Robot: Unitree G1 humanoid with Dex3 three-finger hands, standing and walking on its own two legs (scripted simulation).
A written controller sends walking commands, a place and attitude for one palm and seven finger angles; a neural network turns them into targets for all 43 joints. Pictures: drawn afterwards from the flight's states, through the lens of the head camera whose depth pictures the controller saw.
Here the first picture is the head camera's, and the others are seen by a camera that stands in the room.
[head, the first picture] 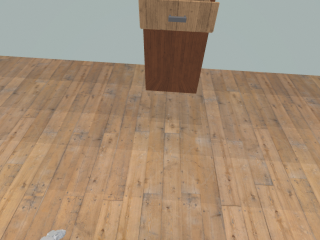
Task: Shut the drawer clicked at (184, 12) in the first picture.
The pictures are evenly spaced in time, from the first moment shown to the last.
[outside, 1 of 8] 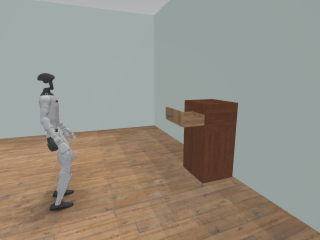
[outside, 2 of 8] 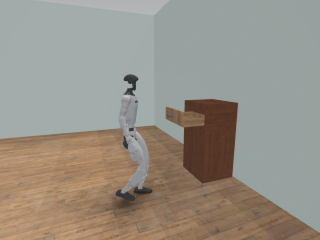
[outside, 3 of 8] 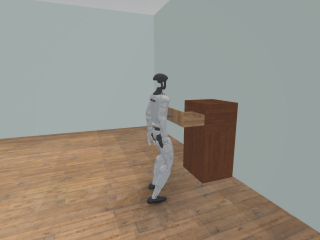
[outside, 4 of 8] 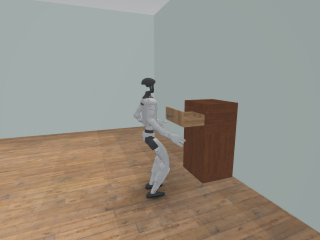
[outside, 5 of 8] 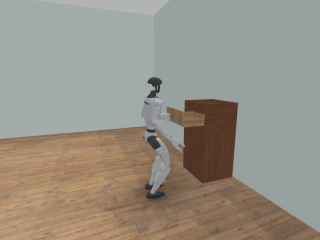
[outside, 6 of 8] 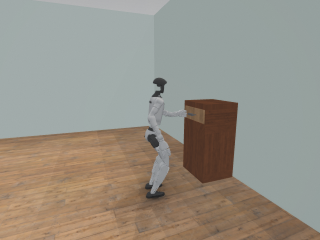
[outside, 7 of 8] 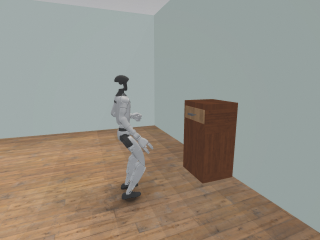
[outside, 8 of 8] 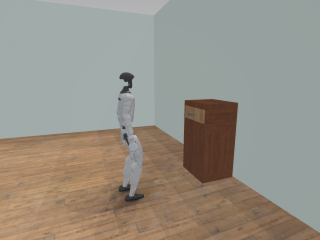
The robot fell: no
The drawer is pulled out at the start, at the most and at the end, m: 0.29 0.29 0.00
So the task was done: yes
